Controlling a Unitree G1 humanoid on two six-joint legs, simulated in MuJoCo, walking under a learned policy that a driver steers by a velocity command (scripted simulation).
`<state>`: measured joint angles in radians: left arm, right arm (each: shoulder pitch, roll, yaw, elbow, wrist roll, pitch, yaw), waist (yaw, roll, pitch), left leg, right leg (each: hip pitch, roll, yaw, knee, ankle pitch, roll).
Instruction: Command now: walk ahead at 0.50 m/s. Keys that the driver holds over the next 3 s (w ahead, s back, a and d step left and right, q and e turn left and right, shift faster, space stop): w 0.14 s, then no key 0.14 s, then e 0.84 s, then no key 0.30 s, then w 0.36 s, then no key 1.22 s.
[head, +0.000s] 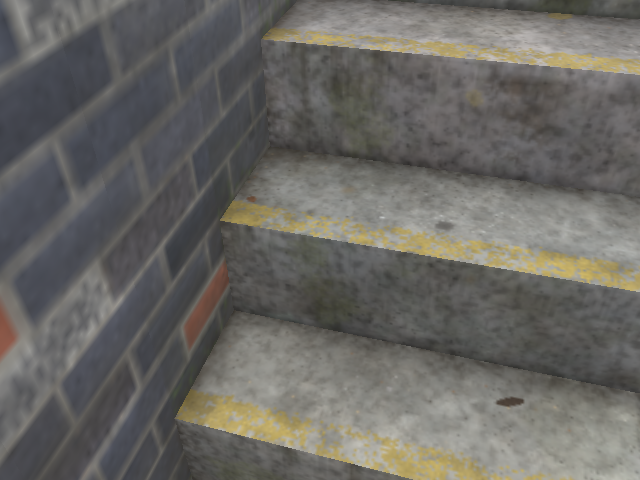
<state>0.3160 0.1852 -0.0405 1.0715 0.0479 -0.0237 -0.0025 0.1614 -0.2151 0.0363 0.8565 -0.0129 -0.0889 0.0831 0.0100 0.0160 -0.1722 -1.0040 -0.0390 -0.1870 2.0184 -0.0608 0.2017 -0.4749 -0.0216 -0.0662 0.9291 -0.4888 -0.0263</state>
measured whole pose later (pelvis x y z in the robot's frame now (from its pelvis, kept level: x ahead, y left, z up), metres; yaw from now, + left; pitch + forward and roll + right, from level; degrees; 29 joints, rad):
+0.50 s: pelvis +0.19 +0.05 +0.18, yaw -4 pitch +2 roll +0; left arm 0.20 0.22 0.03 0.93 0.00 0.03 0.04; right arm 0.13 -0.23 -0.02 0.90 -0.06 0.00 -0.04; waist 0.02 -0.01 0.02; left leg -0.69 0.13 0.18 1.00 -0.34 0.04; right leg -0.77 0.07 0.09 1.89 -0.06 0.02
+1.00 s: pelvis +0.23 -0.03 +0.23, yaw -18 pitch +0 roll +1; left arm 0.34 0.21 0.05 0.71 0.00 0.03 0.03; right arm 0.12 -0.27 -0.07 0.73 0.00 0.03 -0.09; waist 0.07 0.07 -0.01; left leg -0.63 0.06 -0.03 1.52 -0.37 -0.06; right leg -0.38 0.00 0.04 0.74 -0.35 -0.01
